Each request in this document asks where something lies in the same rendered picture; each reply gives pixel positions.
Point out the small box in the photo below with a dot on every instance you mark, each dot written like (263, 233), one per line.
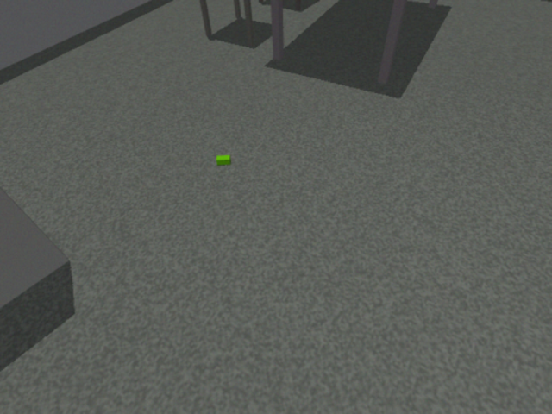
(223, 160)

